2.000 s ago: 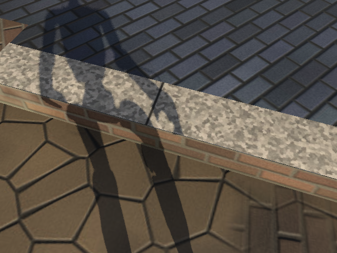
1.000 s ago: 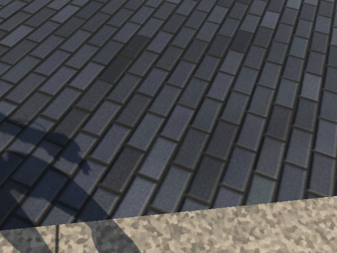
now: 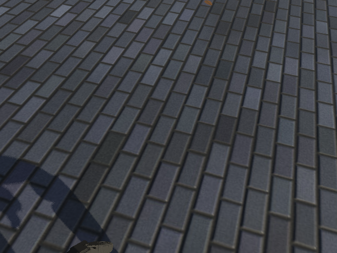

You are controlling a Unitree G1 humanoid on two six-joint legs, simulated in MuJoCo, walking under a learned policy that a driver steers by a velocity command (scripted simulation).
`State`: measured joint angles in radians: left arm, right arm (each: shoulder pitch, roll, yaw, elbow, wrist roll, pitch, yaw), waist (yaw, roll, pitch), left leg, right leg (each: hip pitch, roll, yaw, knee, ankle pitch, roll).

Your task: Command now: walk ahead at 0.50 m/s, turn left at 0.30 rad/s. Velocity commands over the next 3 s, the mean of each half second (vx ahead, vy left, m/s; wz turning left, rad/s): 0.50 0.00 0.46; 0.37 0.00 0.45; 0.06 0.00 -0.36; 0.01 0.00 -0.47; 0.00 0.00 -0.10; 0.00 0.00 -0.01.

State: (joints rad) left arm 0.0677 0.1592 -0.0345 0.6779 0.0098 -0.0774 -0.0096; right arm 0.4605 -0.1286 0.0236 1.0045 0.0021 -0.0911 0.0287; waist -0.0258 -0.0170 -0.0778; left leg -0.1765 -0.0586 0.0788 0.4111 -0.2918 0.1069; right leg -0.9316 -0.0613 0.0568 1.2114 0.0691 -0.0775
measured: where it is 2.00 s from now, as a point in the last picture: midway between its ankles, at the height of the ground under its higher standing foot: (125, 247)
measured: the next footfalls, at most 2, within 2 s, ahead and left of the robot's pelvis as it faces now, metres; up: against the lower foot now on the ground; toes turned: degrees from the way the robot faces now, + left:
right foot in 0.24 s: +0.34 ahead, -0.11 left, +0.00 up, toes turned +11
left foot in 0.76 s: +0.53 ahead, +0.25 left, +0.00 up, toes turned +30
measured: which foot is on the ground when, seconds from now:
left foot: down 0.00-0.24, up 0.26-0.74, down 0.76-1.00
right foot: up 0.00-0.22, down 0.24-0.76, up 0.78-1.00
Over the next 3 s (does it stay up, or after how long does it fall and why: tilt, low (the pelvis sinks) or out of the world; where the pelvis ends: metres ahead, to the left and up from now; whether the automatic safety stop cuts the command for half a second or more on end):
stays up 0.59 0.14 0.00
